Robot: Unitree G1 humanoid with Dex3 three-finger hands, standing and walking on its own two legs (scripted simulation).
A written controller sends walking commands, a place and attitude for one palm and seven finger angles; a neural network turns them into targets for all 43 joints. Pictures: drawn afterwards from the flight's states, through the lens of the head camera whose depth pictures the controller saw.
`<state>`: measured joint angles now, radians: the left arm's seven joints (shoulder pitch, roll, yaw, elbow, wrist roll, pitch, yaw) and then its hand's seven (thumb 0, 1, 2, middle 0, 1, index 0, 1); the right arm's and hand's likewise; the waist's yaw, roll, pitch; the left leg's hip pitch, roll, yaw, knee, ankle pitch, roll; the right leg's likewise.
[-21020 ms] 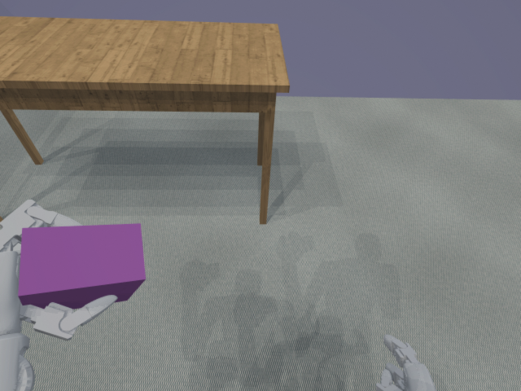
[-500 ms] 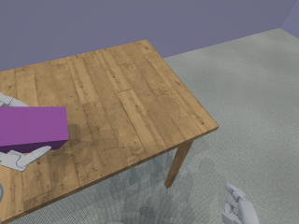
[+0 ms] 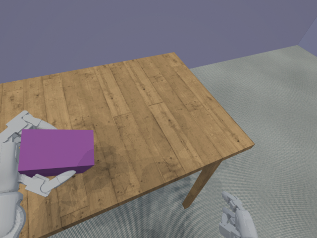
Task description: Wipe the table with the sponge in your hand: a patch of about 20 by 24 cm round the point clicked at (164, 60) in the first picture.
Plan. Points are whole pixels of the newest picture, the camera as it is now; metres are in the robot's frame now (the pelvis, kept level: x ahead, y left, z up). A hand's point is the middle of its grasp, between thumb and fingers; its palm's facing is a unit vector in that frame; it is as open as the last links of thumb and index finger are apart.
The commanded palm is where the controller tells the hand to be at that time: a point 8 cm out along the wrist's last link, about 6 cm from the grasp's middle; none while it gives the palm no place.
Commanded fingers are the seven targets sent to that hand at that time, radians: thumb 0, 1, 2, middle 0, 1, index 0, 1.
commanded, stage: come to a stop and stand still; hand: left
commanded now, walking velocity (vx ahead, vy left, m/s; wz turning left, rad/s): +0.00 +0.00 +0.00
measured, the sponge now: (67, 154) +0.23 +0.21 +0.13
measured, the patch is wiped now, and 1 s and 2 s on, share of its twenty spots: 0.00 0.00 0.00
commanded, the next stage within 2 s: look again from close up in 0.32 s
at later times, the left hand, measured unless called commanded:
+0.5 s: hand (41, 155) +0.22 +0.25 +0.15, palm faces +0.37 -0.84 -0.39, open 10.4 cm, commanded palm +0.16 +0.28 +0.17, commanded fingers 0.00 0.10 1.30 -1.20 -1.60 -1.20 -1.60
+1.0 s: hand (61, 149) +0.23 +0.21 +0.16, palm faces +0.37 -0.85 -0.37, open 10.4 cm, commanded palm +0.17 +0.24 +0.17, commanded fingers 0.00 0.10 1.30 -1.20 -1.60 -1.20 -1.60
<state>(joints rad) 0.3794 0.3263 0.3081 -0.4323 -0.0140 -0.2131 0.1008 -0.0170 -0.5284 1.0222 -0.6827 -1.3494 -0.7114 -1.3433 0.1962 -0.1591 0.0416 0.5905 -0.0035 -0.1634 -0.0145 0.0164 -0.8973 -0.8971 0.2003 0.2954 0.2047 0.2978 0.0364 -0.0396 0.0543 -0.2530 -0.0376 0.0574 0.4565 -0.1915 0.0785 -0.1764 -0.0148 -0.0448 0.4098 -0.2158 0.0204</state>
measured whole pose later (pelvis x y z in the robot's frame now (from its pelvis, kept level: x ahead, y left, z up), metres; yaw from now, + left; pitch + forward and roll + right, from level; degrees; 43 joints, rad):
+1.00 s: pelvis +0.01 -0.04 +0.00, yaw +0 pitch +0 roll -1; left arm 0.43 0.37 0.35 -0.46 -0.06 -0.18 0.10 -0.02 -0.53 1.02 -0.68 -1.35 -0.71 -1.34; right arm 0.19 -0.20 0.01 0.58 0.01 -0.11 -0.04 0.02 -0.90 -0.90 0.20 0.30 0.20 0.30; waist 0.02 -0.02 0.04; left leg -0.23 0.00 0.03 0.42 -0.18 0.03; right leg -0.15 0.03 -0.07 0.36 -0.21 -0.03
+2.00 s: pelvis +0.02 -0.09 -0.01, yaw +1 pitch +0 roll -1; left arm 0.51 0.41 0.37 -0.54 -0.11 -0.12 0.09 -0.02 -0.53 1.03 -0.68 -1.35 -0.71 -1.34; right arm 0.21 -0.21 -0.02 0.56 0.02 -0.04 -0.04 0.01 -0.90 -0.90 0.20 0.29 0.20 0.30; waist 0.00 0.00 0.06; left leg -0.30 0.08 -0.02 0.56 -0.27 -0.04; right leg -0.19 0.10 -0.11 0.48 -0.29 -0.11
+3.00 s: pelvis +0.02 -0.09 -0.01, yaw +1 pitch +0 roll -1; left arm 0.52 0.42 0.37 -0.55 -0.11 -0.11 0.09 -0.02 -0.53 1.03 -0.68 -1.35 -0.71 -1.34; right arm 0.20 -0.20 -0.01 0.56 0.03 -0.04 -0.03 0.01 -0.90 -0.90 0.20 0.30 0.20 0.30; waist 0.00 0.01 0.06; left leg -0.30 0.07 -0.02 0.56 -0.26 -0.04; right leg -0.19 0.10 -0.12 0.46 -0.28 -0.11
